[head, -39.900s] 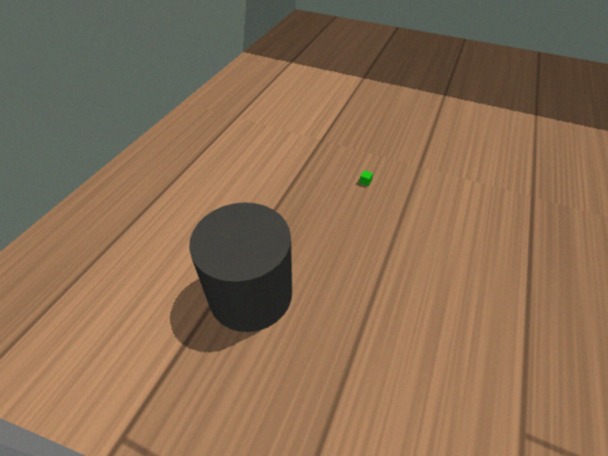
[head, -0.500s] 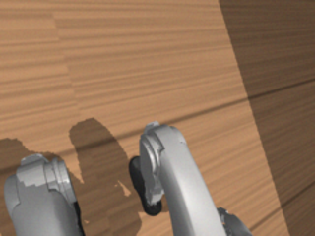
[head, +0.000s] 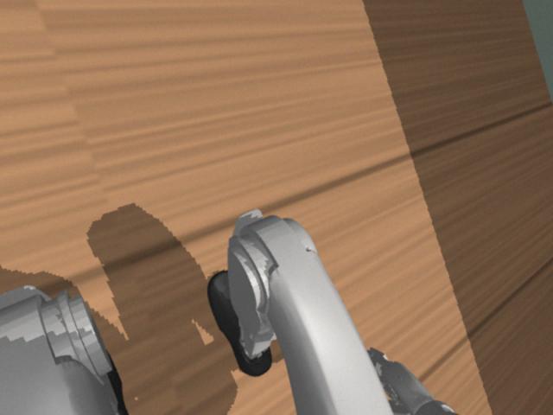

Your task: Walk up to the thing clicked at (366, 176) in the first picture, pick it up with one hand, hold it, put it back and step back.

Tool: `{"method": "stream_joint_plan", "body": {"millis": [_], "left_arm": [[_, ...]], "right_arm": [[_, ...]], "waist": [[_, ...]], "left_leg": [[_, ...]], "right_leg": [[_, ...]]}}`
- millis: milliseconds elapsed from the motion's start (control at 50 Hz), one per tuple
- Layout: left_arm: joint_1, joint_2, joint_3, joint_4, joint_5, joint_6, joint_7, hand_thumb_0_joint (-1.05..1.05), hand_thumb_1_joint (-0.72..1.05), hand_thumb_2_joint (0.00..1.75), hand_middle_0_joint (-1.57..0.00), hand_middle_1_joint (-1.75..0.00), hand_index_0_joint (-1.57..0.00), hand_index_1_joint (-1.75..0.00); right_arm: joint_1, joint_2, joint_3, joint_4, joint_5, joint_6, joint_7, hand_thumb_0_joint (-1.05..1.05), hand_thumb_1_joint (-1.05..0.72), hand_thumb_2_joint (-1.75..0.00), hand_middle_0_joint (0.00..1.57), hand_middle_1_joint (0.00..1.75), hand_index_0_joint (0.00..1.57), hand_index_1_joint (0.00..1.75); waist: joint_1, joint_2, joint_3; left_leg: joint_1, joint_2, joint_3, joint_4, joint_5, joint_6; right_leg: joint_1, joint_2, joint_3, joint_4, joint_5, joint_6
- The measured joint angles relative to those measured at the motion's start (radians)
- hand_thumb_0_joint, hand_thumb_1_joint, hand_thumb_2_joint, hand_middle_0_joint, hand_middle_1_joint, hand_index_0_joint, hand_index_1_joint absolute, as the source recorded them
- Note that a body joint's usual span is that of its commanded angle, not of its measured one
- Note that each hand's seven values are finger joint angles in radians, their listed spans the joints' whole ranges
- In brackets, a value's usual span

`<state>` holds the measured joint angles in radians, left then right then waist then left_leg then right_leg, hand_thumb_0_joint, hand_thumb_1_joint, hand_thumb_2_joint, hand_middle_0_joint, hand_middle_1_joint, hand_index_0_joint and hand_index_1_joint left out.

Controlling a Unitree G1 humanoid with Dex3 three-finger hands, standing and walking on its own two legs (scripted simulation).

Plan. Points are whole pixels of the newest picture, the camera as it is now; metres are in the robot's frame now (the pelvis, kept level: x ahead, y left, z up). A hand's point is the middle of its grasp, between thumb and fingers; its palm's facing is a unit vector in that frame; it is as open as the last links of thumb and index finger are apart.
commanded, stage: rest palm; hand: left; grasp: from above
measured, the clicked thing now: out of the picture +0.48 +0.32 -0.29
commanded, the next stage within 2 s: close in 0.98 s
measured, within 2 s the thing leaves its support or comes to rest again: neither
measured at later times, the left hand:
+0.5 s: hand out of the picture +0.46 +0.31 -0.24, palm faces -0.46 -0.08 -0.88, open 13.8 cm
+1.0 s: hand out of the picture +0.47 +0.32 -0.26, palm faces -0.49 -0.09 -0.87, open 13.2 cm
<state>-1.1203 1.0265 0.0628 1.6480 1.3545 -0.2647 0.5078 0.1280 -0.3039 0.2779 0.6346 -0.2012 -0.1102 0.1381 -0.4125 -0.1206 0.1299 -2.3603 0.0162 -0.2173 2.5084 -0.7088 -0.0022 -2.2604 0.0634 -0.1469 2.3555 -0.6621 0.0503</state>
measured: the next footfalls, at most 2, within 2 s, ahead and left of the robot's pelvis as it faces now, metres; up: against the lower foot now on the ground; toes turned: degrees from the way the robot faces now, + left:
none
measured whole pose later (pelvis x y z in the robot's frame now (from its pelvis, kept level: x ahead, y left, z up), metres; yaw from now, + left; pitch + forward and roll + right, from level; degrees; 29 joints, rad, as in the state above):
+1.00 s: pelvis +0.00 +0.00 +0.00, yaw -2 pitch +28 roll -15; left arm -1.08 1.09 0.08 1.66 1.31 -0.26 0.51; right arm 0.11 -0.34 0.34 0.60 -0.23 -0.16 0.17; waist -0.42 -0.16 0.20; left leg -2.35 0.02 -0.26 2.54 -0.71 0.00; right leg -2.23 0.07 -0.18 2.35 -0.65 0.06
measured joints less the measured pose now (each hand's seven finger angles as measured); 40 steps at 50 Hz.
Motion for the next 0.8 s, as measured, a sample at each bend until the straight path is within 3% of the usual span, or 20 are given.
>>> {"method": "stream_joint_plan", "body": {"millis": [180,260,420,540,700,800], "left_arm": [[0.027,0.029,0.033,-0.019,-0.023,-0.017,-0.044,0.00,-0.48,0.98,-0.11,-0.95,-0.10,-0.95],[0.034,0.040,0.022,-0.030,-0.022,-0.045,-0.048,0.00,-0.47,0.98,-0.11,-0.95,-0.10,-0.95],[0.047,0.039,-0.005,-0.019,0.008,-0.083,-0.004,0.00,-0.46,0.98,-0.12,-0.95,-0.11,-0.96],[0.036,0.034,-0.029,0.024,0.036,-0.071,0.052,0.00,-0.45,0.97,-0.12,-0.95,-0.11,-0.95],[0.012,0.028,-0.042,0.061,0.013,-0.015,0.084,0.00,-0.44,0.96,-0.12,-0.95,-0.12,-0.95],[0.009,0.042,-0.010,0.053,-0.005,0.007,0.075,0.00,-0.42,0.93,-0.14,-0.94,-0.14,-0.94]], "right_arm": [[-0.014,-0.013,0.011,-0.026,-0.007,0.002,0.004,0.00,-0.91,-0.89,0.20,0.30,0.21,0.30],[-0.015,-0.018,0.015,-0.024,-0.015,0.009,0.005,0.00,-0.91,-0.89,0.20,0.30,0.21,0.30],[-0.010,-0.021,0.033,-0.020,-0.028,0.011,0.014,0.00,-0.91,-0.90,0.20,0.30,0.21,0.30],[-0.017,-0.025,0.041,-0.020,-0.031,-0.009,0.018,0.00,-0.90,-0.89,0.20,0.30,0.21,0.30],[-0.023,-0.025,0.052,-0.021,-0.026,-0.054,0.026,0.00,-0.91,-0.90,0.20,0.30,0.21,0.30],[-0.020,-0.029,0.060,-0.029,-0.022,-0.071,0.032,0.00,-0.91,-0.90,0.20,0.30,0.21,0.30]], "waist": [[0.006,-0.004,0.029],[0.014,-0.016,0.040],[0.015,-0.037,0.032],[0.006,-0.034,0.023],[-0.007,-0.035,0.033],[-0.016,-0.041,0.041]], "left_leg": [[0.008,-0.003,-0.014,0.004,-0.002,-0.001],[0.014,-0.003,-0.019,0.008,-0.003,-0.001],[0.025,-0.004,-0.034,0.020,-0.005,-0.003],[0.015,-0.002,-0.036,0.026,0.001,0.005],[0.006,0.005,-0.028,0.026,0.006,0.014],[0.003,0.005,-0.030,0.028,0.003,0.013]], "right_leg": [[0.014,0.000,-0.011,-0.004,-0.001,0.002],[0.022,0.002,-0.016,-0.006,0.001,0.005],[0.038,0.005,-0.028,-0.004,0.003,0.003],[0.033,0.008,-0.029,-0.004,0.011,0.005],[0.023,0.014,-0.023,-0.007,0.019,0.012],[0.019,0.014,-0.024,-0.005,0.018,0.013]]}}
